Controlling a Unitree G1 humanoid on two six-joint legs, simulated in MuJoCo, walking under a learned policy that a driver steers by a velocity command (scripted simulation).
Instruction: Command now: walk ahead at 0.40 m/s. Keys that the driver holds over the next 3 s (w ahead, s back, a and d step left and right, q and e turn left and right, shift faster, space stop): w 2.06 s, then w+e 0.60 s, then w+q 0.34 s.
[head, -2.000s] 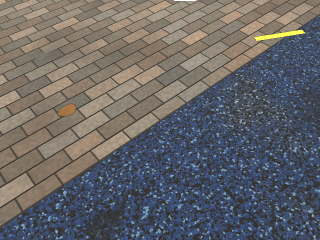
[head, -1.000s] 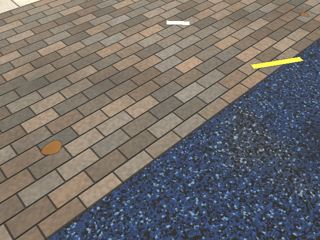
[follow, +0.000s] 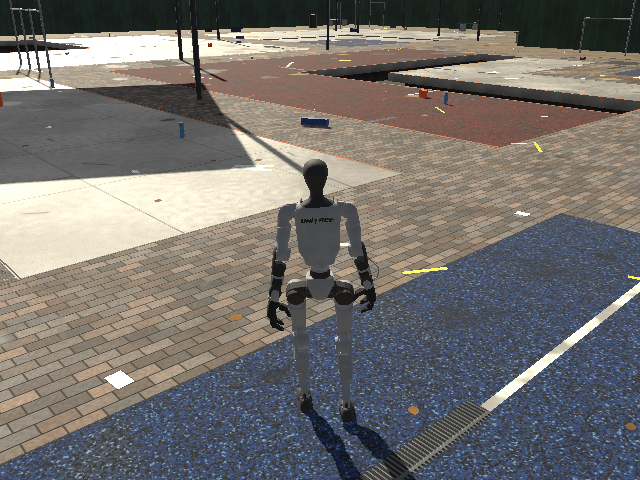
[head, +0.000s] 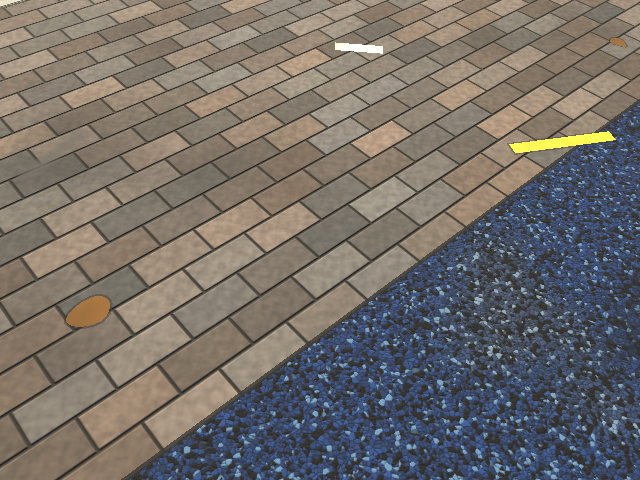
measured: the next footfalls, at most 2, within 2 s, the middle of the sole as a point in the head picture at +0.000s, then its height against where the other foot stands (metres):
right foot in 0.42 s outside the picture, level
left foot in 0.98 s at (270, 393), level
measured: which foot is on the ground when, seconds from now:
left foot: down 0.00-0.42, up 0.44-0.96, down 0.98-1.00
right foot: up 0.00-0.40, down 0.42-1.00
